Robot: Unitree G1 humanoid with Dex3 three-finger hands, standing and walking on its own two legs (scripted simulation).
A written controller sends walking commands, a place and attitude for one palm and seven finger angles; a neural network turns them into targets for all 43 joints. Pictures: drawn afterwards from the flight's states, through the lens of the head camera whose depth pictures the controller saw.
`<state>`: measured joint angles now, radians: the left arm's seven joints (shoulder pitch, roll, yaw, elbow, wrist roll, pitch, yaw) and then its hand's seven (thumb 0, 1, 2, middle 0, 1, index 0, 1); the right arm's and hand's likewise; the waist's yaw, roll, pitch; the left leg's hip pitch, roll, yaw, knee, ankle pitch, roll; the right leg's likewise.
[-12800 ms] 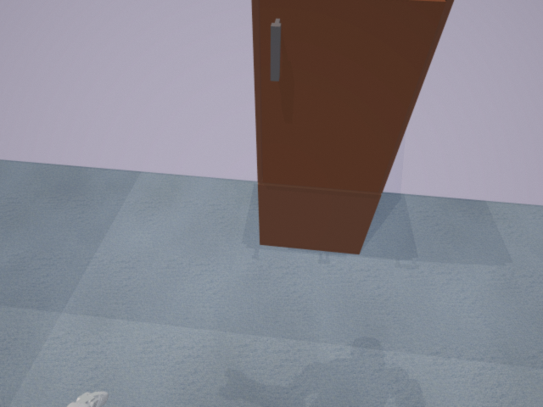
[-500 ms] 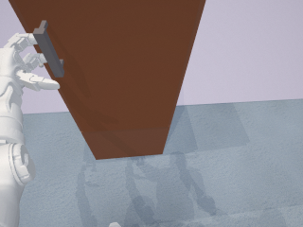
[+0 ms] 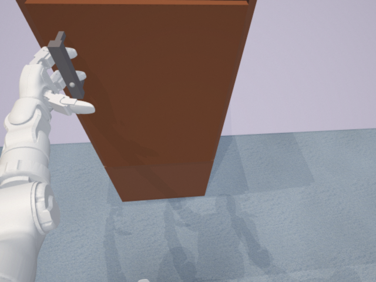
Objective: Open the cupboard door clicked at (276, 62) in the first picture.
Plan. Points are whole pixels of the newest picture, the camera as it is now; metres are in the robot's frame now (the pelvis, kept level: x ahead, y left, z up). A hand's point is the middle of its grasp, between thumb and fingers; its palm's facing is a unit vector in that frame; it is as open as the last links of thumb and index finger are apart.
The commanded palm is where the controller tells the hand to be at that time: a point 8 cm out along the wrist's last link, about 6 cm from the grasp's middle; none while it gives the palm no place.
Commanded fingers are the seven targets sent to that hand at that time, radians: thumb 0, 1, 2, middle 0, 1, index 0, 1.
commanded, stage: slide the fingers in behind the handle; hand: left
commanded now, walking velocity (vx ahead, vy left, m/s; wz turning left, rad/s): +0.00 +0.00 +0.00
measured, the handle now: (70, 66) +0.53 +0.23 +0.16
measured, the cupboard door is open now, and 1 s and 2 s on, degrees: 0 0 16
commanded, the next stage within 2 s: close the thumb around the handle in 0.54 s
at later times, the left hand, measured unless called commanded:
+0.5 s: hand (77, 84) +0.49 +0.20 +0.15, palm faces +0.05 -1.00 +0.01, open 13.8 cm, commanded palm +0.46 +0.26 +0.15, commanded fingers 0.00 -0.50 0.30 -0.30 -1.20 -0.30 -1.20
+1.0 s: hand (70, 88) +0.47 +0.22 +0.15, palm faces +0.05 -1.00 +0.02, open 10.3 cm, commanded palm +0.45 +0.26 +0.15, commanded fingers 0.00 0.56 0.76 -0.38 -1.31 -0.38 -1.31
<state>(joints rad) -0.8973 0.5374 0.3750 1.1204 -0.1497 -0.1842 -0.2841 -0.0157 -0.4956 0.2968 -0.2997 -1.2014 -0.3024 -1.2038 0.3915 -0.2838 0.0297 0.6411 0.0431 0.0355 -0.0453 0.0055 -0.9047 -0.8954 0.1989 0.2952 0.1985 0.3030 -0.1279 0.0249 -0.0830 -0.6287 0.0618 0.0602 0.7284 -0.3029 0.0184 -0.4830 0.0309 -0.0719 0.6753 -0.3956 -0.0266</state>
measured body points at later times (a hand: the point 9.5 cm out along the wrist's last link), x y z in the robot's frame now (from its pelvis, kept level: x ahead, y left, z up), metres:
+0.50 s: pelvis -0.01 +0.00 +0.00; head +0.06 +0.00 +0.45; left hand +0.48 +0.26 +0.15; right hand +0.00 -0.27 -0.11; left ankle +0.03 +0.11 -0.71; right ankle -0.04 -0.10 -0.71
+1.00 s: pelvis +0.00 +0.01 +0.00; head +0.05 +0.01 +0.45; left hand +0.47 +0.27 +0.15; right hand +0.03 -0.27 -0.11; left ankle +0.03 +0.11 -0.71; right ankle -0.04 -0.10 -0.71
